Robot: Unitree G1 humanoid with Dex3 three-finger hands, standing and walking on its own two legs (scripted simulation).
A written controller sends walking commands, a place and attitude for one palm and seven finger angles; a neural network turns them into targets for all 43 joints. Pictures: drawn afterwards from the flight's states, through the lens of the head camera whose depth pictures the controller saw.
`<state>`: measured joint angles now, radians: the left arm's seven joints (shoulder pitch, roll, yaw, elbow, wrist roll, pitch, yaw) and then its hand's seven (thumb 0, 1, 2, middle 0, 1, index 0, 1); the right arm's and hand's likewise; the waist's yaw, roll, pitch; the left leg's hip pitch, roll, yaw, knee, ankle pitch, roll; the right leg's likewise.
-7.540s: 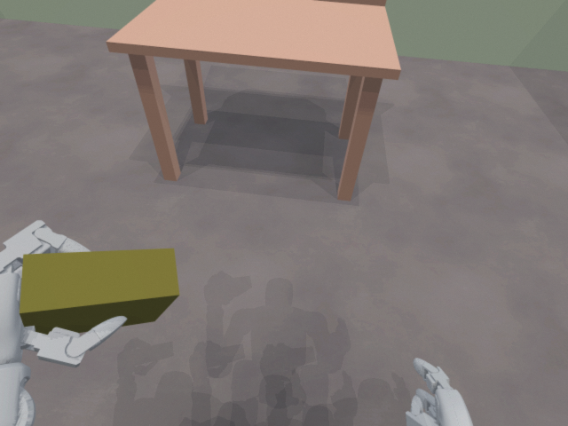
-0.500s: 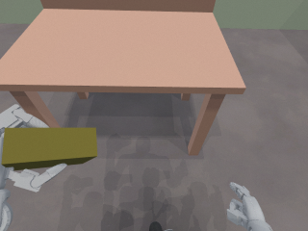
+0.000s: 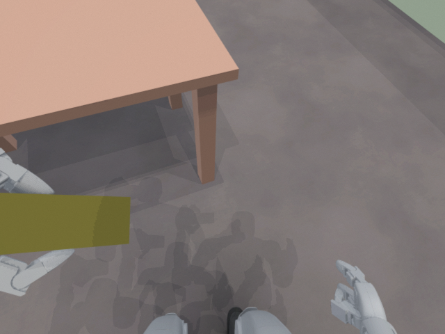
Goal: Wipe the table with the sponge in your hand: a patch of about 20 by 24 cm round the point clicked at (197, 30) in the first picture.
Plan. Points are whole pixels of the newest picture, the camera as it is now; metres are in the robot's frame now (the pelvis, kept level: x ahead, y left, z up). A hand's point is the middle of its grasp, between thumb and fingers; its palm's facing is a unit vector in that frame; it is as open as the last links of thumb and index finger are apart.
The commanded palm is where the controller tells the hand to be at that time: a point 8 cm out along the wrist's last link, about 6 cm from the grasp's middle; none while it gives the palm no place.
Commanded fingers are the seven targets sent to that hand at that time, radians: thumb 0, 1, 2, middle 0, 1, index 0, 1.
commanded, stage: take the last steps up to it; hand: left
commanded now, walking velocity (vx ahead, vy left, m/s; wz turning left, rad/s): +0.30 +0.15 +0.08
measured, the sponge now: (73, 222) +0.24 +0.18 +0.15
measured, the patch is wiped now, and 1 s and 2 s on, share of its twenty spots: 0.00 0.00 0.00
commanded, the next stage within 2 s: come to a stop and stand still in 1.30 s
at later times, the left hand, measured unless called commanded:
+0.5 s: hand (42, 208) +0.25 +0.20 +0.18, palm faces +0.34 -0.81 -0.49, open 9.7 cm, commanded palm +0.18 +0.26 +0.19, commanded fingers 0.00 0.10 1.30 -1.20 -1.60 -1.20 -1.60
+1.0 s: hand (31, 132) +0.34 +0.24 +0.19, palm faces +0.37 -0.75 -0.55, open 9.7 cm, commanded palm +0.28 +0.30 +0.19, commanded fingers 0.00 0.10 1.30 -1.20 -1.60 -1.20 -1.60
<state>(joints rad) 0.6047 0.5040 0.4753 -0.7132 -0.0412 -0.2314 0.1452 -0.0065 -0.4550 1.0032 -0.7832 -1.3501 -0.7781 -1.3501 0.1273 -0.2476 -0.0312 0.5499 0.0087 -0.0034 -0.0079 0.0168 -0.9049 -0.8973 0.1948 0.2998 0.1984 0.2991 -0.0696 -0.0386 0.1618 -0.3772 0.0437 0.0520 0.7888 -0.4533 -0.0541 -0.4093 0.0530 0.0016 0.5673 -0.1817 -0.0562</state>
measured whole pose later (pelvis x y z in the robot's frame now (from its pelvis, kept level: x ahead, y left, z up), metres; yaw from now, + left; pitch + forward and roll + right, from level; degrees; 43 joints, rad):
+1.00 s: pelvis +0.13 +0.01 +0.00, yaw +2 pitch +0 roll +1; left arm 0.52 0.42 0.38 -0.56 -0.01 -0.24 0.15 -0.01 -0.46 1.01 -0.78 -1.35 -0.78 -1.35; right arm 0.19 -0.16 0.01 0.60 0.01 -0.11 -0.03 0.01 -0.90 -0.90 0.20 0.30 0.20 0.30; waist -0.01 0.05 0.07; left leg -0.27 0.07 0.13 0.69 -0.39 0.00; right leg -0.33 -0.05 -0.19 0.64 -0.28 -0.03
